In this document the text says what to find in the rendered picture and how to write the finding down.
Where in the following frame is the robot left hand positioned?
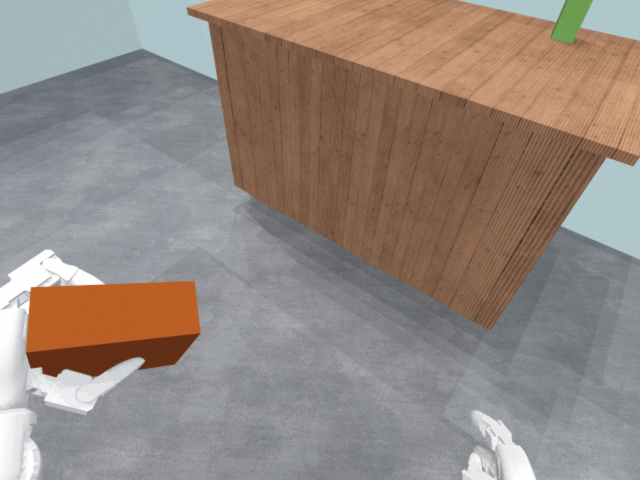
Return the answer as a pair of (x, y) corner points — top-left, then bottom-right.
(0, 250), (145, 415)

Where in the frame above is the robot right hand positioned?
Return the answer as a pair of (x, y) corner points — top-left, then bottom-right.
(462, 410), (536, 480)

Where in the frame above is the table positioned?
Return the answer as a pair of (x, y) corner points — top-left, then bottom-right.
(187, 0), (640, 330)

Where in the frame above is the sponge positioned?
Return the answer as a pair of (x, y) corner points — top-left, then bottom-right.
(26, 281), (201, 377)

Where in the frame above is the left robot forearm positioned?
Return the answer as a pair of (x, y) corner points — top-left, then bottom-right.
(0, 408), (42, 480)

